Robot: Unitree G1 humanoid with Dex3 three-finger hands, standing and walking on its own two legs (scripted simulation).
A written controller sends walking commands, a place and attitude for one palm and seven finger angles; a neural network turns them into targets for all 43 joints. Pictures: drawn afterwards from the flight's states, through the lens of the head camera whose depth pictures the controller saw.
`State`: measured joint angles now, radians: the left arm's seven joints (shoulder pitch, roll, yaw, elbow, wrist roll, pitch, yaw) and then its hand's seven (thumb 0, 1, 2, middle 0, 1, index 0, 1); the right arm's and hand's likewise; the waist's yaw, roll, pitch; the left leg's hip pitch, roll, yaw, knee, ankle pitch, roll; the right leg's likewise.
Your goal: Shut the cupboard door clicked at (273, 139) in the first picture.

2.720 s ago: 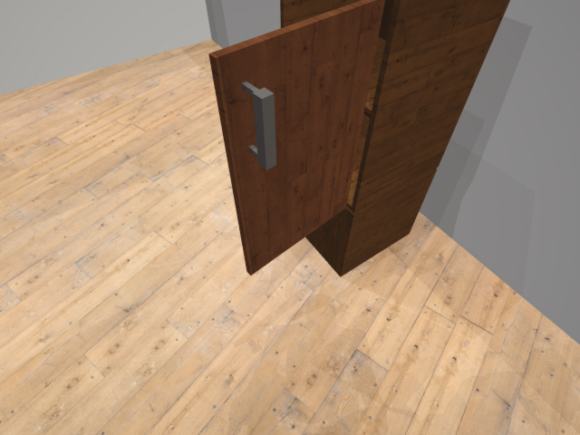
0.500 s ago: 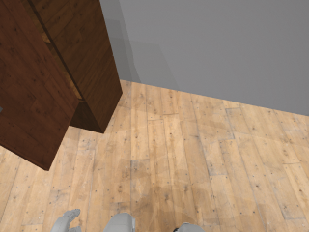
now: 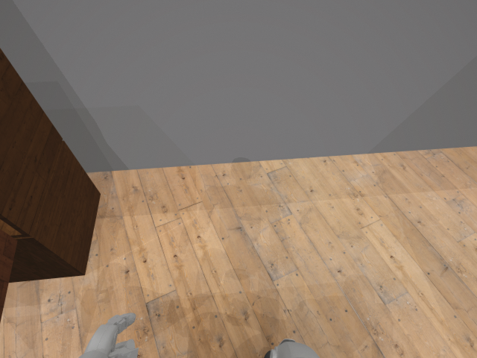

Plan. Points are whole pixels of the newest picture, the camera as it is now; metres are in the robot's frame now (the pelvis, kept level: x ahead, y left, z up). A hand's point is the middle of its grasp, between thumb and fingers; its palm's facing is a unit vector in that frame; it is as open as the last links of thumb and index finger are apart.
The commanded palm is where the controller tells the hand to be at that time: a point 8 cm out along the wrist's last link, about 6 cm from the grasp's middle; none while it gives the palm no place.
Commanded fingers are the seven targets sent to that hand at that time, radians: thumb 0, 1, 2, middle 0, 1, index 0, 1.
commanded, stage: walk to a spot facing it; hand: left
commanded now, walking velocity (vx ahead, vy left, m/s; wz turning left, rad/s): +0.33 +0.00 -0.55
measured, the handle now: out of the picture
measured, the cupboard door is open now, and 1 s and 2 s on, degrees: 97 97 97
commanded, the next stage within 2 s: turn to face it in 0.98 s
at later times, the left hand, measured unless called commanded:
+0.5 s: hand (156, 281) +0.28 +0.18 -0.18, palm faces -0.20 -0.97 -0.16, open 7.4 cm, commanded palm none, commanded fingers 0.00 0.90 0.90 -0.20 -0.30 -0.20 -0.30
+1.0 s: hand (233, 170) +0.57 +0.02 -0.16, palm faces -0.40 -0.90 -0.19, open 7.2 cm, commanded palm none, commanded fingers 0.00 0.90 0.90 -0.20 -0.30 -0.20 -0.30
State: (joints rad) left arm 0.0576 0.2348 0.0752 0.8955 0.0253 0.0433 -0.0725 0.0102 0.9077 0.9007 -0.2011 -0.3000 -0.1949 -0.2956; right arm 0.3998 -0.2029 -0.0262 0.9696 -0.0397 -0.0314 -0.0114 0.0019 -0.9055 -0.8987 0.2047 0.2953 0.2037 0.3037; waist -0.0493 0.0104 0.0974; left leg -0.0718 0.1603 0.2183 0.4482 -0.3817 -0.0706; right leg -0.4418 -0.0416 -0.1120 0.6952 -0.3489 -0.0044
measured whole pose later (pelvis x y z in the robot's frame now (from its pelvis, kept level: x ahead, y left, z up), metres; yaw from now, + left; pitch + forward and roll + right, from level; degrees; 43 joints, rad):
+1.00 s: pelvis +0.42 -0.12 +0.01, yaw -24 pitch +1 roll +0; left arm 0.17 0.19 0.07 1.00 0.01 -0.05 0.00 -0.01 0.93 0.90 -0.21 -0.30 -0.20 -0.30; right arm 0.26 -0.18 -0.05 1.02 -0.02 -0.01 0.01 0.01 -0.91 -0.90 0.20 0.29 0.20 0.30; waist -0.05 -0.01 0.07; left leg -0.50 0.14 0.07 0.93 -0.30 -0.07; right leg -0.21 0.03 -0.09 0.42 -0.24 -0.06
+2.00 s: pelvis +0.65 -0.24 -0.01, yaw +3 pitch +1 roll +1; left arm 0.16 0.24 0.07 0.88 0.01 0.03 0.00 0.01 0.91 0.90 -0.20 -0.30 -0.20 -0.30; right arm 0.16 -0.25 -0.07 0.91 -0.02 0.05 0.01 0.00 -0.91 -0.90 0.20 0.30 0.20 0.30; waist -0.01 0.02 0.08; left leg -0.36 0.01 -0.03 0.60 -0.27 -0.04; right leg -0.34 -0.05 -0.04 0.64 -0.36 0.06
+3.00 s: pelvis +0.69 -0.28 -0.01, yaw +41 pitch +1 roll +1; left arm 0.21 0.20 0.05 0.89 0.01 0.03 0.01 0.01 0.90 0.90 -0.21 -0.30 -0.20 -0.30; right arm 0.14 -0.24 -0.07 0.90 -0.01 0.05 0.04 0.00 -0.91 -0.90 0.20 0.29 0.20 0.30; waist -0.01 -0.04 0.10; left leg -0.31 0.02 0.08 0.59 -0.27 0.01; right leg -0.30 -0.17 -0.21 0.74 -0.45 0.06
